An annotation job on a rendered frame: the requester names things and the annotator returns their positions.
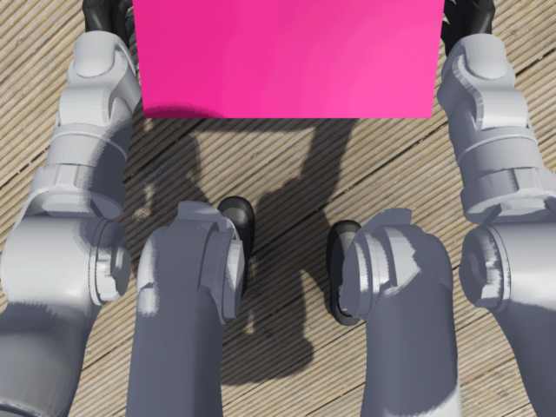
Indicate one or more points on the left robot forearm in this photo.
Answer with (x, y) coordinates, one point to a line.
(89, 145)

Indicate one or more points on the carton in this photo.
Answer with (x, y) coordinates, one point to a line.
(288, 58)

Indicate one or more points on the right robot thigh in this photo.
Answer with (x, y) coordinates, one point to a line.
(412, 356)

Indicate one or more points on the right robot forearm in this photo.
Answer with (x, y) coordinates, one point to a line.
(503, 175)

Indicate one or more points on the right robot hand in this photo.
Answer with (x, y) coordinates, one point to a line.
(466, 17)

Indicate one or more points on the robot left upper arm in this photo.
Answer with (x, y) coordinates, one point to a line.
(58, 273)

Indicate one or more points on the left robot hand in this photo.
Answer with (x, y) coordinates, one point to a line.
(108, 15)

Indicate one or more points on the robot right upper arm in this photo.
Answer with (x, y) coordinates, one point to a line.
(509, 268)

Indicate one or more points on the robot right foot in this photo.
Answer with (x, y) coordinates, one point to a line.
(339, 239)

